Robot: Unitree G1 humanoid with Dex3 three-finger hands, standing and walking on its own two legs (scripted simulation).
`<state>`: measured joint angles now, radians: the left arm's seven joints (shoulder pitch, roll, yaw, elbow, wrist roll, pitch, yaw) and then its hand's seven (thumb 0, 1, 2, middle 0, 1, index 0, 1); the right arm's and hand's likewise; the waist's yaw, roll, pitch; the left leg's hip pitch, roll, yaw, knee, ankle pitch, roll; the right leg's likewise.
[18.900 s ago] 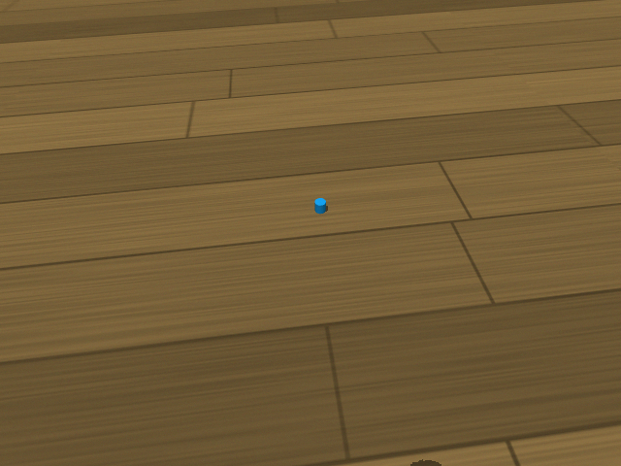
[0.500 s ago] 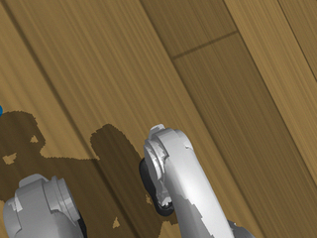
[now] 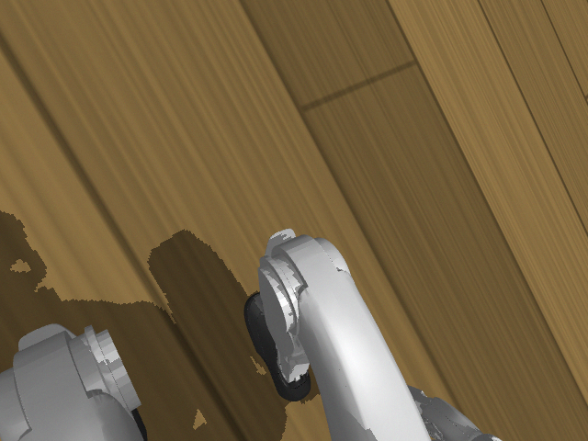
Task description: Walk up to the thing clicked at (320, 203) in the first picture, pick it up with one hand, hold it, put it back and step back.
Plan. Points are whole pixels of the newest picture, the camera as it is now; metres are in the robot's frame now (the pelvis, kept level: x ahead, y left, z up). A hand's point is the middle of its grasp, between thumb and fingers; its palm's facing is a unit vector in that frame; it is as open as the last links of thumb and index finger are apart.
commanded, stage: rest palm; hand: left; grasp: from above
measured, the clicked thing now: out of the picture +0.49 +0.28 -0.28
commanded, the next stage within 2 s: close in 0.48 s
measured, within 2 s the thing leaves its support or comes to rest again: neither
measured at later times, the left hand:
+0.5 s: hand out of the picture +0.48 +0.27 -0.25, palm faces -0.44 -0.13 -0.89, open 13.6 cm
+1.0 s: hand out of the picture +0.47 +0.28 -0.26, palm faces -0.45 -0.14 -0.88, open 12.6 cm
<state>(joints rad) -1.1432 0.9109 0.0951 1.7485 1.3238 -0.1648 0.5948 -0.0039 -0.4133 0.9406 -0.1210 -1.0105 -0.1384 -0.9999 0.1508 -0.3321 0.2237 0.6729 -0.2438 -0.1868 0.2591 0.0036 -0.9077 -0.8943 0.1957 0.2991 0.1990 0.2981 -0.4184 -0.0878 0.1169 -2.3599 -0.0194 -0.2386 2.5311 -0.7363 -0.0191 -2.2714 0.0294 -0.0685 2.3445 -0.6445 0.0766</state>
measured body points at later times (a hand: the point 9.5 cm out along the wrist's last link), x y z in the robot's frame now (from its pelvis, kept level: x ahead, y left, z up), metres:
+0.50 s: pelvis +0.00 +0.00 +0.00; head +0.28 +0.12 +0.32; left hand +0.49 +0.28 -0.20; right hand +0.01 -0.24 -0.05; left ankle +0.06 +0.13 -0.27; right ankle +0.12 -0.14 -0.27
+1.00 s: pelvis -0.01 +0.00 +0.00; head +0.29 +0.12 +0.32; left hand +0.49 +0.28 -0.21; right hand +0.01 -0.24 -0.04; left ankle +0.06 +0.13 -0.27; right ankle +0.12 -0.14 -0.27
